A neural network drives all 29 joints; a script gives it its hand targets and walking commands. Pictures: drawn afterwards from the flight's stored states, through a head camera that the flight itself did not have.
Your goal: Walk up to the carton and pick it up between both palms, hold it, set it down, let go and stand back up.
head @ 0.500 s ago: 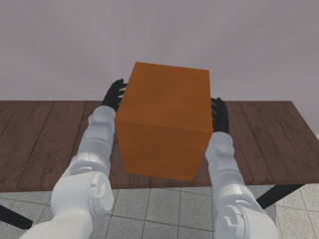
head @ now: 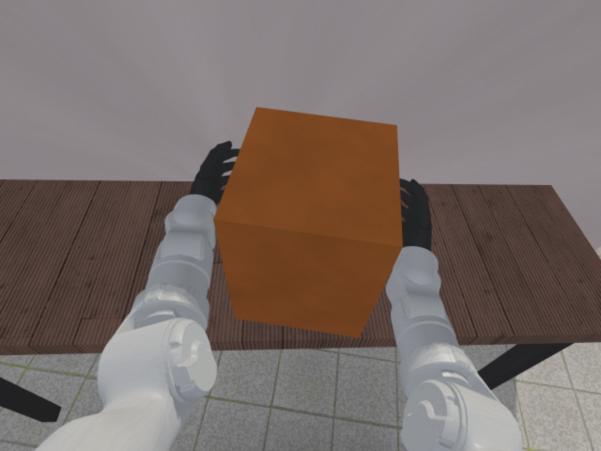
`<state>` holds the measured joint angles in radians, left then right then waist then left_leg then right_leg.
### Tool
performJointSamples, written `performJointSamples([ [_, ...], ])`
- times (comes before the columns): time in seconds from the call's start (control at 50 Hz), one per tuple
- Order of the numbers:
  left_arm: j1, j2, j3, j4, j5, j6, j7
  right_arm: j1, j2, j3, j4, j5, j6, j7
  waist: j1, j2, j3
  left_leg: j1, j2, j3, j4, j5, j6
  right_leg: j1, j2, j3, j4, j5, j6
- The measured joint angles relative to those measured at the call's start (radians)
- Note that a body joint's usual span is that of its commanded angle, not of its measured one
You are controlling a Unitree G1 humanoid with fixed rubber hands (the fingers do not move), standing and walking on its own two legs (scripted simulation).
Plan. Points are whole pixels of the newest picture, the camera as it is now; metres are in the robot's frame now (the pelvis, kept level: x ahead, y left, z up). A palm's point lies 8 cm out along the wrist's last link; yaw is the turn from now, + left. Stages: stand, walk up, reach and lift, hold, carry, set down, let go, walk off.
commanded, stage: set down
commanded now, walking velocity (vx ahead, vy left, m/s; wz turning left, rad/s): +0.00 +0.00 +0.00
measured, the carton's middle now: (310, 228) +0.41 -0.04 +0.04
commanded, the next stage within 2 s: none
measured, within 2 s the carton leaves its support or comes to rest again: neither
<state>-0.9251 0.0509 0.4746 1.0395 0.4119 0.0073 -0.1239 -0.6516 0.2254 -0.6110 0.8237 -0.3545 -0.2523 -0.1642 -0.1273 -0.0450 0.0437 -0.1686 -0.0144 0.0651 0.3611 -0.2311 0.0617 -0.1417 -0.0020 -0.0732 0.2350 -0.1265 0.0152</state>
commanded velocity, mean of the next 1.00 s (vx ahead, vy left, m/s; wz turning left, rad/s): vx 0.00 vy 0.00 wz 0.00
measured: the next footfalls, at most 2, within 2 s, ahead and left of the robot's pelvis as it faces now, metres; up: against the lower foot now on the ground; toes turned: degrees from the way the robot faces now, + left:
none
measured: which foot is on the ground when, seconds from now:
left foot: down 0.00-1.00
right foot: down 0.00-1.00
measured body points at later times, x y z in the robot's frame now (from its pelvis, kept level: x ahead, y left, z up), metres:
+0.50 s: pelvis +0.00 +0.00 -0.01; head +0.06 +0.03 +0.44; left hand +0.48 +0.09 +0.07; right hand +0.38 -0.19 +0.04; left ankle -0.03 +0.07 -0.75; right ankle -0.01 -0.13 -0.75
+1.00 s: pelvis -0.03 +0.01 -0.03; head +0.03 +0.04 +0.42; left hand +0.47 +0.13 +0.07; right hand +0.37 -0.24 +0.06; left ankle -0.03 +0.08 -0.75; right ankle -0.01 -0.13 -0.75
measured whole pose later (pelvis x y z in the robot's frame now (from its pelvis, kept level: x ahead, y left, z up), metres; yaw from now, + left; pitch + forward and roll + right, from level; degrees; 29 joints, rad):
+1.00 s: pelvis -0.03 +0.01 -0.03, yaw -3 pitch +15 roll -2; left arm -1.13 0.34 -0.15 1.53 -0.30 -0.17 -0.04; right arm -0.90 -0.14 -0.09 1.18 0.25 -0.10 -0.19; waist -0.17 -0.01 -0.16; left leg -0.61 -0.02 0.04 0.65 -0.30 0.07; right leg -0.62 -0.01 -0.04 0.55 -0.20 0.02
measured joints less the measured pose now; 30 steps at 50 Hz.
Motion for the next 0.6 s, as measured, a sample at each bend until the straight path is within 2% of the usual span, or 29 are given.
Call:
performJointSamples([
  [0.22,-0.007,0.011,0.012,0.01,0.011,-0.023,-0.004,-0.018,-0.003,-0.006,0.03,-0.015,-0.036,-0.005,-0.008,-0.002,0.003,-0.017,0.001,0.001,0.005,0.002,-0.001,-0.019,-0.001,-0.004,0.011,-0.002,-0.002],
  [0.38,-0.019,0.055,-0.047,0.074,-0.039,-0.061,0.033,-0.06,-0.045,0.032,0.127,0.008,-0.043,-0.012,-0.023,0.0,-0.011,-0.056,0.003,0.009,0.024,-0.005,0.001,-0.063,-0.001,0.002,0.036,-0.009,-0.001],
  [0.42,-0.023,0.073,-0.092,0.106,-0.083,-0.073,0.053,-0.069,-0.066,0.061,0.177,0.04,-0.043,-0.022,-0.027,0.008,-0.032,-0.088,0.006,0.012,0.041,-0.012,0.001,-0.095,0.001,0.004,0.048,-0.012,0.0],
  [0.5,-0.034,0.108,-0.219,0.182,-0.221,-0.101,0.106,-0.077,-0.112,0.177,0.27,0.169,-0.033,-0.052,-0.033,0.034,-0.101,-0.19,0.018,0.016,0.099,-0.037,0.001,-0.188,0.01,0.008,0.081,-0.02,0.0],
  [0.6,-0.062,0.138,-0.336,0.265,-0.358,-0.125,0.14,-0.083,-0.156,0.305,0.313,0.317,-0.025,-0.083,-0.035,0.063,-0.172,-0.305,0.032,0.009,0.178,-0.069,-0.004,-0.293,0.021,0.013,0.132,-0.035,0.001],
])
